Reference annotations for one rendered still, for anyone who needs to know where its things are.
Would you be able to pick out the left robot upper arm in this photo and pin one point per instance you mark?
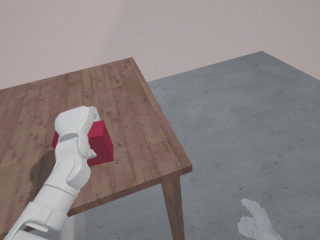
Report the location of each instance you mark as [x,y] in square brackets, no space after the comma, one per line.
[23,235]

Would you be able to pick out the table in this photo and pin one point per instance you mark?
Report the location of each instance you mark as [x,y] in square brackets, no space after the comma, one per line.
[146,150]

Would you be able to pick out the left robot hand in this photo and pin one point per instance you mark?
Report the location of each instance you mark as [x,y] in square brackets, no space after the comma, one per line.
[80,119]

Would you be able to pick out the sponge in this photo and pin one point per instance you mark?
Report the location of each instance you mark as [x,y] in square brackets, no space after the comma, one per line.
[99,141]

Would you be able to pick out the left robot forearm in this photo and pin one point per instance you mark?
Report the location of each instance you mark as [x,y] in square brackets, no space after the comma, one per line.
[71,172]

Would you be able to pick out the right robot hand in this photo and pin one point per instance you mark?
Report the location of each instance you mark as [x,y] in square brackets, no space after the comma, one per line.
[248,226]

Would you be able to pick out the right robot forearm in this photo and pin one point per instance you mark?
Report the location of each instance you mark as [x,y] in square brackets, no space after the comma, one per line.
[267,233]

